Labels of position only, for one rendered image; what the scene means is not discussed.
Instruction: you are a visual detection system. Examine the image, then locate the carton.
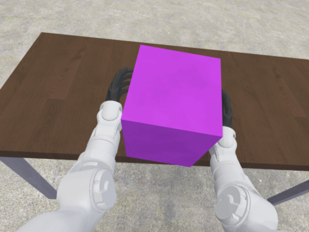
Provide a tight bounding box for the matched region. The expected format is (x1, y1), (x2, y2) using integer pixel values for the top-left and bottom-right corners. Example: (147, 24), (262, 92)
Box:
(121, 45), (223, 167)

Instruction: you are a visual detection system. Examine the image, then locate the left robot forearm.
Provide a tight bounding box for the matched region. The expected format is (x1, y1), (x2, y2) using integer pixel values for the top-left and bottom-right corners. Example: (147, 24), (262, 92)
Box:
(57, 101), (122, 192)

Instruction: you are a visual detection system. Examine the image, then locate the robot left upper arm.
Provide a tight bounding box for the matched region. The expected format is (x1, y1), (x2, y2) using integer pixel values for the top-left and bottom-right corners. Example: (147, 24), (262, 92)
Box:
(15, 168), (117, 232)

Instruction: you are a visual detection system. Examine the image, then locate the right robot hand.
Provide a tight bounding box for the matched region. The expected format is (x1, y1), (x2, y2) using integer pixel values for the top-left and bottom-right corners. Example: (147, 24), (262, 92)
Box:
(222, 89), (232, 128)

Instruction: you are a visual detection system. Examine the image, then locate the table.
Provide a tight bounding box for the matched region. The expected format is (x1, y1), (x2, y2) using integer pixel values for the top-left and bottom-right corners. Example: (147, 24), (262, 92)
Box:
(0, 32), (309, 205)

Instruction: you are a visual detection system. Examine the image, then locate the robot right upper arm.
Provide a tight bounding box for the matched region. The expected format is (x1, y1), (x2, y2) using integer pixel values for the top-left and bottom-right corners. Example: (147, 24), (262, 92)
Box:
(214, 185), (288, 232)

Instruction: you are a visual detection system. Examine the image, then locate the right robot forearm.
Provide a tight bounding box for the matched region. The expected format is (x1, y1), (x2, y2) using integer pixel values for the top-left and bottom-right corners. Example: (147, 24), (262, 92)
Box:
(209, 126), (264, 199)

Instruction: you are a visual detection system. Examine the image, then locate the left robot hand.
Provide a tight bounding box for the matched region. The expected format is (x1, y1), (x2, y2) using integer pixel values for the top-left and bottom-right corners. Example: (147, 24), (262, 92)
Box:
(106, 67), (134, 103)

